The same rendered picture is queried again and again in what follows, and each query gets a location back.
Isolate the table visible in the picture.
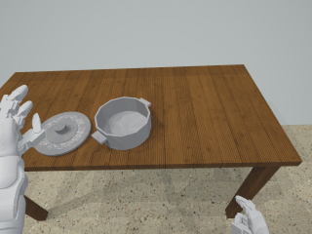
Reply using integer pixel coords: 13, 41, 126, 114
0, 64, 303, 221

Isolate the pot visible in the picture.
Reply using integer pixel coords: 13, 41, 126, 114
92, 97, 152, 150

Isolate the left robot hand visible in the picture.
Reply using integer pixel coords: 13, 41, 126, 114
0, 85, 46, 157

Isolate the robot left forearm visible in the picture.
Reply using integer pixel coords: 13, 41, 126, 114
0, 155, 28, 234

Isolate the right robot hand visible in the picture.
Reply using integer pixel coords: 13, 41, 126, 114
231, 195, 270, 234

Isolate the knob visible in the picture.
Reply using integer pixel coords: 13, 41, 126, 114
54, 122, 67, 134

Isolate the lid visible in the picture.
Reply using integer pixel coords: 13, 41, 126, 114
34, 111, 92, 156

